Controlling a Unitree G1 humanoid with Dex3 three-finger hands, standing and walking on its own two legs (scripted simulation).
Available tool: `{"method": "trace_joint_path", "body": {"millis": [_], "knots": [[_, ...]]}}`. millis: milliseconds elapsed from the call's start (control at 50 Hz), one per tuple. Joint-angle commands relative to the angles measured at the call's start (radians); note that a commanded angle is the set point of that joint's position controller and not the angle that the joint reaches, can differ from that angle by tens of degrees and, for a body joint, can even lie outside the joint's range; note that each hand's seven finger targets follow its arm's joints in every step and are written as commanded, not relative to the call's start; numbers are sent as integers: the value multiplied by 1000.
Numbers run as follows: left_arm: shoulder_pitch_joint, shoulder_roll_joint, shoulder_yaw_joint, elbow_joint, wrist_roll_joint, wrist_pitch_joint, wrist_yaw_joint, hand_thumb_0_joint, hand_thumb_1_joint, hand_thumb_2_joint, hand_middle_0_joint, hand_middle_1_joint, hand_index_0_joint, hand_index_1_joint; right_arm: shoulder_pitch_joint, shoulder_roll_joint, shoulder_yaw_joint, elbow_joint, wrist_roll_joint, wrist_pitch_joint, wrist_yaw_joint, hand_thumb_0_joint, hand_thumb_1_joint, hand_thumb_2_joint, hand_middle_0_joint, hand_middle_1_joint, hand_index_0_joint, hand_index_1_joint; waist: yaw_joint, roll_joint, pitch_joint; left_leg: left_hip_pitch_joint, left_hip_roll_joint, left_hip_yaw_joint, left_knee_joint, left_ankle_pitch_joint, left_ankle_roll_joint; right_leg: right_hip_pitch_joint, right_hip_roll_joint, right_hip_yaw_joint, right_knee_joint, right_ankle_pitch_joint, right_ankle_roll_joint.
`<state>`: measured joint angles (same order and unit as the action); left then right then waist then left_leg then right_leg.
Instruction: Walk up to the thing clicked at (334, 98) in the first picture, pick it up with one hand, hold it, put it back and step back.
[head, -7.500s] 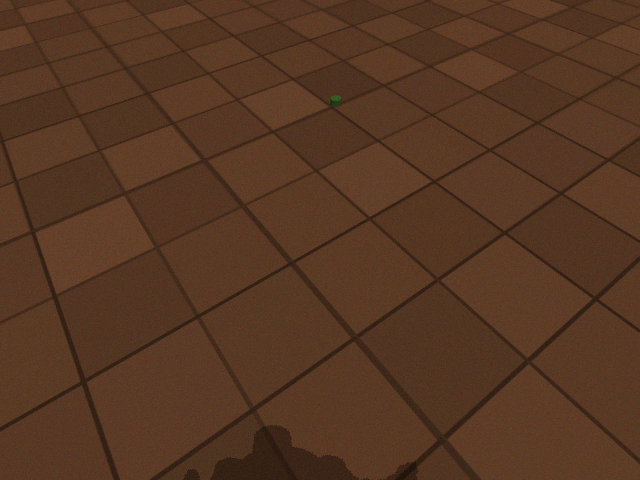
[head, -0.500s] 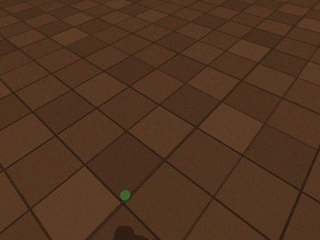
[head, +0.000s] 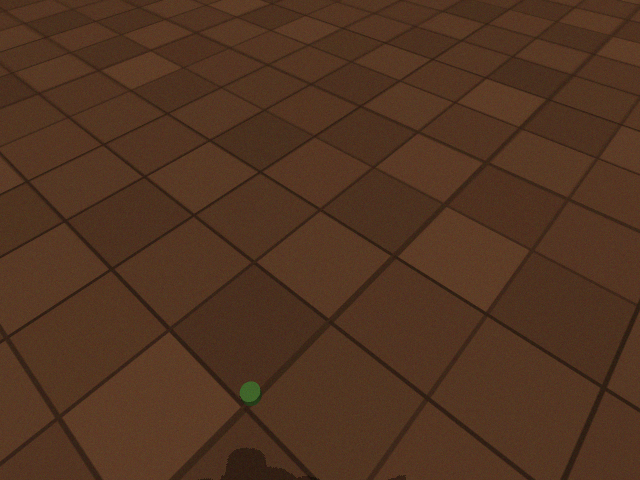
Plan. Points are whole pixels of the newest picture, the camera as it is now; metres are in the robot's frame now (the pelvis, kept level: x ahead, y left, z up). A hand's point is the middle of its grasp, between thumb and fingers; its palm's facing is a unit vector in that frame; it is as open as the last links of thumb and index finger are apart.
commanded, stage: stand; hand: left
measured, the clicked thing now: (250, 393) +0.50 +0.24 -0.77
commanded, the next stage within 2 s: none
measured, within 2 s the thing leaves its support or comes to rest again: neither
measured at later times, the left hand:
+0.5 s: hand out of the picture +0.08 +0.26 -0.16, palm faces -0.02 -0.94 -0.34, open 7.3 cm
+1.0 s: hand out of the picture +0.06 +0.26 -0.16, palm faces -0.02 -0.94 -0.34, open 7.3 cm
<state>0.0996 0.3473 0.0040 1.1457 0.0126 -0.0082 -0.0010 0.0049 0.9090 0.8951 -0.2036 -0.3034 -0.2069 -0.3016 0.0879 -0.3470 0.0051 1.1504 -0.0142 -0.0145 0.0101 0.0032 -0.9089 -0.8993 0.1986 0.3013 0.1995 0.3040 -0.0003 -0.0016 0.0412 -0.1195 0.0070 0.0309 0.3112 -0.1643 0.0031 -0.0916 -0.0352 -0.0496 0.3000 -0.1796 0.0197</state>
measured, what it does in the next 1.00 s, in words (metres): stands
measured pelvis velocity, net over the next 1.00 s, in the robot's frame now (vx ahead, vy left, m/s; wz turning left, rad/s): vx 0.00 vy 0.00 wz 0.00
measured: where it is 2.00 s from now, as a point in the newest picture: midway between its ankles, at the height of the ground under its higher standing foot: outside the picture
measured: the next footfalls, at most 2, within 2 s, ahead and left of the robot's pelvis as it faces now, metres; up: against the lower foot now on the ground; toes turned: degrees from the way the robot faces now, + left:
none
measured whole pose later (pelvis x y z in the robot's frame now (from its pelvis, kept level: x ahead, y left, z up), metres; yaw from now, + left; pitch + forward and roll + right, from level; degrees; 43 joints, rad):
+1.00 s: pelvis +0.00 +0.00 +0.00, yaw +0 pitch -2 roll +0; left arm 0.12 0.35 0.01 1.14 0.02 0.00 0.00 0.00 0.91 0.90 -0.20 -0.30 -0.21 -0.30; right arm 0.11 -0.35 0.00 1.15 -0.01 -0.01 0.01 0.00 -0.91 -0.90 0.20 0.30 0.20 0.30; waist 0.00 0.00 0.05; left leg -0.11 0.00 0.03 0.31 -0.16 0.01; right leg -0.08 -0.05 -0.05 0.30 -0.18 0.03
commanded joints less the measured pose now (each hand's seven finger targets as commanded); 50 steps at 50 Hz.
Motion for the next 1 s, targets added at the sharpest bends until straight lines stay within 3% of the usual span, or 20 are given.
{"method": "trace_joint_path", "body": {"millis": [0,160,240,380,460,660,780,920,980], "knots": [[-38,211,35,-55,-2,-22,10,0,900,900,-200,-300,-200,-300,-42,-212,-35,-53,6,-21,-18,0,-900,-900,200,300,200,300,-2,4,-90,30,137,-111,-46,185,12,22,-120,90,-44,134,-32],[-32,208,34,-59,-3,-22,10,0,900,900,-200,-300,-200,-300,-48,-216,-37,-57,6,-21,-19,0,-900,-900,200,300,200,300,3,-4,-84,42,140,-112,-46,207,11,12,-119,88,-46,137,-30],[-35,210,35,-58,-1,-20,10,0,900,900,-200,-300,-200,-300,-46,-216,-36,-58,5,-19,-19,0,-900,-900,200,300,200,300,0,6,-73,24,133,-111,-54,144,12,14,-120,90,-52,104,-31],[-24,213,35,-62,-2,-24,12,0,900,900,-200,-300,-200,-300,-44,-218,-39,-62,7,-19,-19,0,-900,-900,200,300,200,300,2,2,-107,61,141,-109,-31,243,18,33,-124,84,-42,181,-32],[-20,210,34,-62,-1,-24,13,0,900,900,-200,-300,-200,-300,-42,-219,-39,-63,8,-19,-20,0,-900,-900,200,300,200,300,1,2,-95,54,138,-108,-31,243,17,34,-123,82,-46,189,-31],[-20,212,37,-64,1,-19,11,0,900,900,-200,-300,-200,-300,-42,-219,-37,-66,7,-19,-20,0,-900,-900,200,300,200,300,4,11,-75,37,138,-112,-49,185,19,28,-121,85,-52,132,-31],[-22,208,36,-65,0,-15,8,0,900,900,-200,-300,-200,-300,-35,-218,-38,-60,5,-18,-20,0,-900,-900,200,300,200,300,1,9,-35,7,128,-117,-73,77,10,-10,-115,87,-63,46,-33],[-16,211,38,-63,2,-17,7,0,899,900,-200,-300,-200,-300,-28,-221,-42,-61,5,-19,-18,0,-900,-900,200,300,200,300,0,1,-63,6,127,-122,-68,74,17,14,-120,89,-57,52,-34],[-17,212,36,-69,2,-20,8,0,899,900,-200,-300,-200,-300,-28,-219,-40,-64,5,-19,-16,0,-900,-900,200,300,200,300,0,-5,-68,19,131,-122,-60,119,19,10,-119,88,-59,72,-33]]}}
